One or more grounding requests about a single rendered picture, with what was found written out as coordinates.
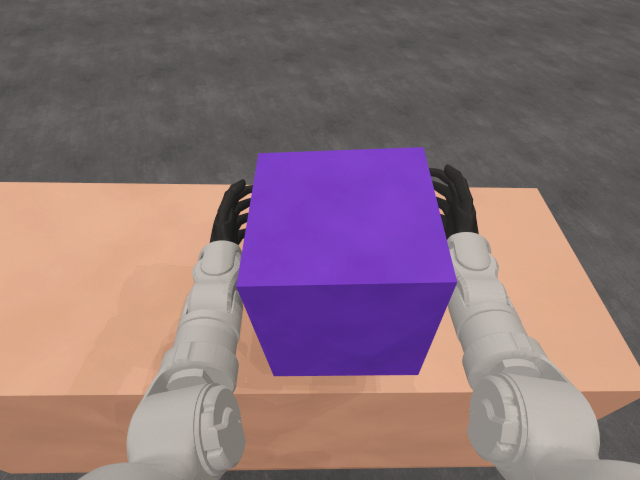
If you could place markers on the left robot forearm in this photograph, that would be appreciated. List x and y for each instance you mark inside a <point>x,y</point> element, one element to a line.
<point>204,349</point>

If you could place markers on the right robot forearm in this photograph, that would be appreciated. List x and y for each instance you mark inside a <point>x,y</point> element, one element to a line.
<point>486,323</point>

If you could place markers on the robot left upper arm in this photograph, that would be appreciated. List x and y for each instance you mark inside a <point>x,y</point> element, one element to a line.
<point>192,433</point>

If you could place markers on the robot left hand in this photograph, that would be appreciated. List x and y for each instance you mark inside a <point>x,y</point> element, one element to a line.
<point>228,221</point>

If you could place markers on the carton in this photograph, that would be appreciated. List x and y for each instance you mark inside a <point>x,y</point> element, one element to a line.
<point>345,267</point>

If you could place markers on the robot right upper arm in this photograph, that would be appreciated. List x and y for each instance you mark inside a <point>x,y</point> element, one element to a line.
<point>539,429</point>

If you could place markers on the pedestal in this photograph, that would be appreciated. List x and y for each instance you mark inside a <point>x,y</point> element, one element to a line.
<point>93,282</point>

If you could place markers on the robot right hand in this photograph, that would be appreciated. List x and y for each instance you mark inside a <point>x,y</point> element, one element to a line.
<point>459,211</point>

